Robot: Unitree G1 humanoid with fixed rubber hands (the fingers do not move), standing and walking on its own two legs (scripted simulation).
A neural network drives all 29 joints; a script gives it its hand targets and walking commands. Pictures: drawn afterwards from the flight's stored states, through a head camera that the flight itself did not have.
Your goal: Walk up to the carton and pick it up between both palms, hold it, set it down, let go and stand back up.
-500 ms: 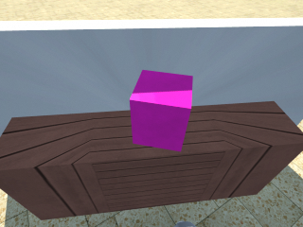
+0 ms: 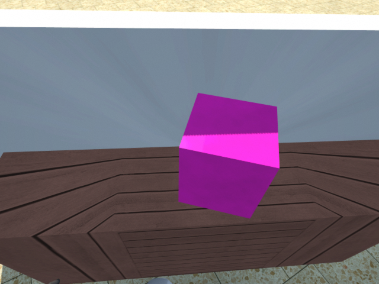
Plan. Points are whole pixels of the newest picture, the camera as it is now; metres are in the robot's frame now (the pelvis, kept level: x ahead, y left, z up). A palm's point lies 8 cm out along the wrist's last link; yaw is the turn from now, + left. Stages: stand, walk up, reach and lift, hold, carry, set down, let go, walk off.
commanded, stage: walk up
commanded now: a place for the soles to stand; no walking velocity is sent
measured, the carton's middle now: (224, 157) +0.45 -0.10 -0.03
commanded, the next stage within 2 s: none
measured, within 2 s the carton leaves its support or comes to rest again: neither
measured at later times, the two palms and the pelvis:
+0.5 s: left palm out of the picture +0.15 +0.25 -0.15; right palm out of the picture +0.04 -0.38 -0.09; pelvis +0.01 -0.05 -0.03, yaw -1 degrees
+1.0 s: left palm out of the picture +0.04 +0.23 -0.12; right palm out of the picture +0.12 -0.39 -0.11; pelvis -0.01 -0.08 -0.03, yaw +1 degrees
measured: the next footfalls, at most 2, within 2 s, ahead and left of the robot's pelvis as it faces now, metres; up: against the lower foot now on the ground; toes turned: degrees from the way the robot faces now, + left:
left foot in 0.06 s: +0.13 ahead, +0.16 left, +0.00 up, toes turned -5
right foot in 0.50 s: +0.02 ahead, -0.18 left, +0.00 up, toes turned +0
